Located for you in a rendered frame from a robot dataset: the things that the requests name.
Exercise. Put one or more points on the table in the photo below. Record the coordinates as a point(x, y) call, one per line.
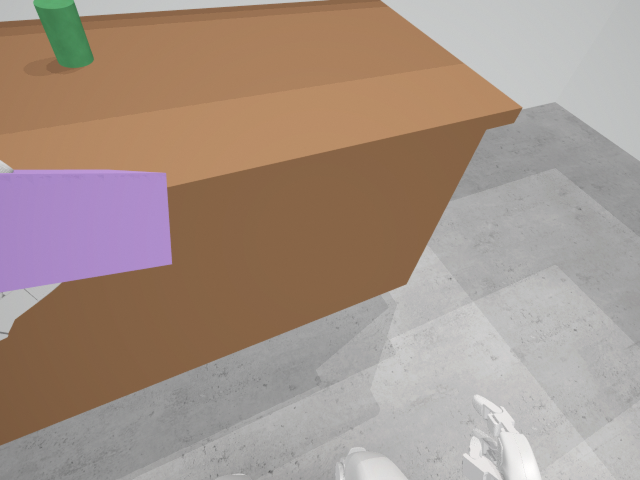
point(310, 150)

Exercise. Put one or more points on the right robot hand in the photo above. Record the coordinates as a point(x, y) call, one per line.
point(511, 458)

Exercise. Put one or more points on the sponge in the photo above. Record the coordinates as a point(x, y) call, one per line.
point(64, 225)

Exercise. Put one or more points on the left robot hand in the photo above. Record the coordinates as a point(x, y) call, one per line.
point(15, 303)

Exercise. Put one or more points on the right robot thigh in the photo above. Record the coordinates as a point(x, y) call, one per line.
point(366, 465)

